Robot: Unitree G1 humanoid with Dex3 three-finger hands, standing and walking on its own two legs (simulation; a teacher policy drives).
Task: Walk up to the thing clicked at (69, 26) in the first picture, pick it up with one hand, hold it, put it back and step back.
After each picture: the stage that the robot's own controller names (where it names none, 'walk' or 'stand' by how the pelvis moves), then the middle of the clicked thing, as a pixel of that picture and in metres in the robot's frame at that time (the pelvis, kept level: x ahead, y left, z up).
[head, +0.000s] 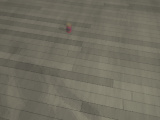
stand; (68, 27) +1.77 +0.15 -0.72
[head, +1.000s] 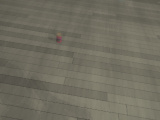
walk; (58, 37) +1.65 +0.18 -0.72
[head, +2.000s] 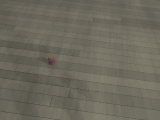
walk; (51, 59) +1.11 +0.24 -0.71
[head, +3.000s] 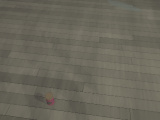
walk; (49, 99) +0.68 +0.24 -0.71
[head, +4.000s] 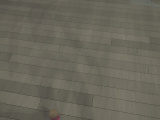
stand; (54, 115) +0.45 +0.21 -0.69
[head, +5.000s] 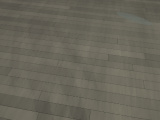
walk; out of the picture +0.43 +0.22 -0.72
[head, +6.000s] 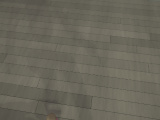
stand; (52, 119) +0.37 +0.24 -0.68
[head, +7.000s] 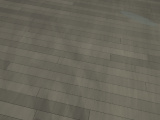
stand; out of the picture +0.41 +0.19 -0.69
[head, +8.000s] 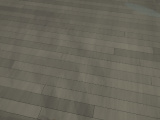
stand; out of the picture +0.40 +0.21 -0.70
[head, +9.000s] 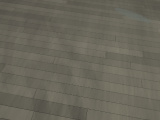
stand; out of the picture +0.40 +0.21 -0.70
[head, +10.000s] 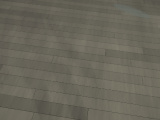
stand; out of the picture +0.37 +0.21 -0.69
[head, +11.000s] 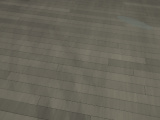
stand; out of the picture +0.40 +0.20 -0.72
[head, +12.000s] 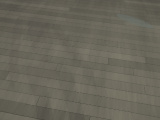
stand; out of the picture +0.38 +0.21 -0.73
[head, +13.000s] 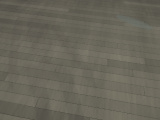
stand; out of the picture +0.37 +0.21 -0.73
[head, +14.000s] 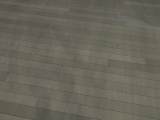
stand; out of the picture +0.37 +0.20 -0.73
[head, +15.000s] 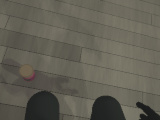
go down; (27, 73) +0.43 +0.24 -0.40
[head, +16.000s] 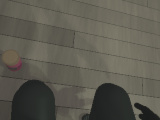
go down; (12, 61) +0.44 +0.28 -0.29
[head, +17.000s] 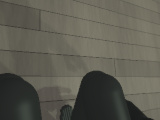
close in; out of the picture +0.40 +0.31 -0.23
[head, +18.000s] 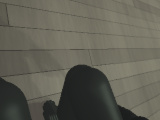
close; out of the picture +0.41 +0.32 -0.22
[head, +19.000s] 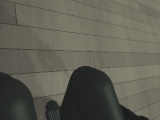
lift; out of the picture +0.39 +0.30 -0.22
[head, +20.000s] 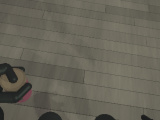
lift; (17, 86) +0.33 +0.21 -0.02
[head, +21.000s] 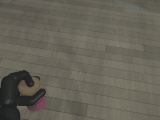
hold; (32, 94) +0.32 +0.17 -0.01
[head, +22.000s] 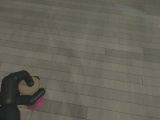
hold; (32, 94) +0.33 +0.17 -0.01
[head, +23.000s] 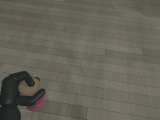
hold; (32, 95) +0.33 +0.17 -0.01
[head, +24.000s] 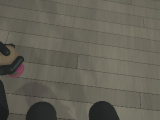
crouch; (10, 62) +0.42 +0.23 -0.08
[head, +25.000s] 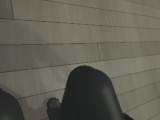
lower; out of the picture +0.41 +0.32 -0.23
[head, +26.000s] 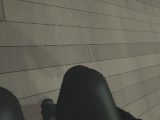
lower; out of the picture +0.41 +0.34 -0.23
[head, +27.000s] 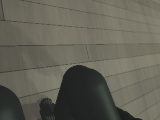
lower; out of the picture +0.41 +0.34 -0.23
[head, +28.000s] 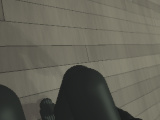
lower; out of the picture +0.41 +0.34 -0.23
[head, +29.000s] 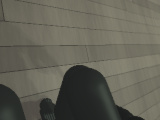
loosen; out of the picture +0.41 +0.34 -0.23
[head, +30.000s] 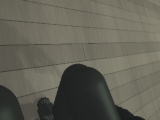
withdraw; out of the picture +0.40 +0.33 -0.23
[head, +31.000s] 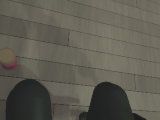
walk; (7, 59) +0.44 +0.29 -0.29
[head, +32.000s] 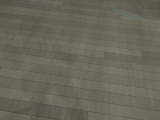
stand; out of the picture +0.39 +0.20 -0.65
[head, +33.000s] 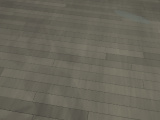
stand; out of the picture +0.40 +0.21 -0.67
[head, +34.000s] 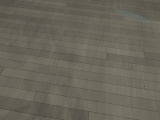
stand; out of the picture +0.39 +0.21 -0.67
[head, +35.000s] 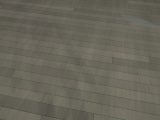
stand; out of the picture +0.41 +0.20 -0.72
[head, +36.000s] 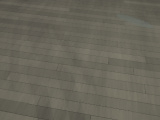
stand; out of the picture +0.39 +0.21 -0.73
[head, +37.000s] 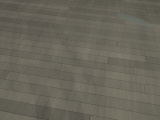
walk; out of the picture +0.38 +0.21 -0.73
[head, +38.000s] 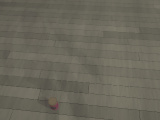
walk; (53, 103) +0.55 +0.25 -0.71
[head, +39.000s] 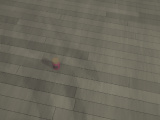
walk; (56, 63) +0.88 +0.19 -0.70
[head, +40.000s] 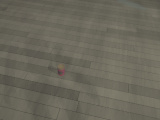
stand; (61, 69) +1.02 +0.19 -0.71
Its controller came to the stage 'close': yes
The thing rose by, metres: 0.70
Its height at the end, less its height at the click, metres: +0.00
